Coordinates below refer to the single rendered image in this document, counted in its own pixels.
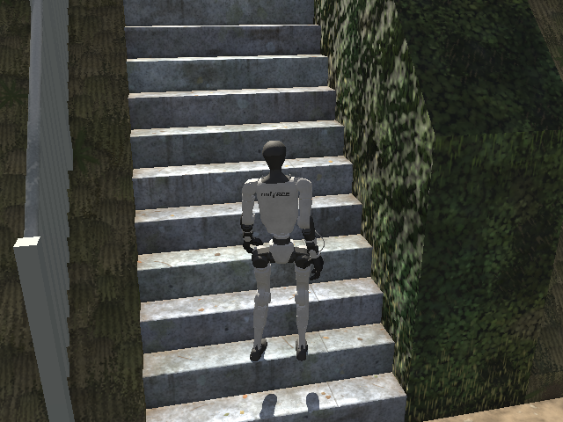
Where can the robot right upper arm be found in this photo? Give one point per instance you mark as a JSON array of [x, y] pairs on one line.
[[304, 186]]

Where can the robot right thigh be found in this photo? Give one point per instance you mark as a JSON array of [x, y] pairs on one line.
[[302, 275]]

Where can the robot left hand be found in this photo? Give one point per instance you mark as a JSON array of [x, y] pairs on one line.
[[254, 241]]

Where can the robot right forearm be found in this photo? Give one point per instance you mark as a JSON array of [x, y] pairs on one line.
[[311, 240]]

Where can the robot left forearm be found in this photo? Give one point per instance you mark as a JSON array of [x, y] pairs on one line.
[[247, 230]]

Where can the robot left upper arm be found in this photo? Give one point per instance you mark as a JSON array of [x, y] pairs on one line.
[[248, 191]]

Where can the left robot shin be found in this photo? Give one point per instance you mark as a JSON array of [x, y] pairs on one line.
[[259, 321]]

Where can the robot right hand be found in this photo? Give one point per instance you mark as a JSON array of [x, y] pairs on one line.
[[318, 266]]

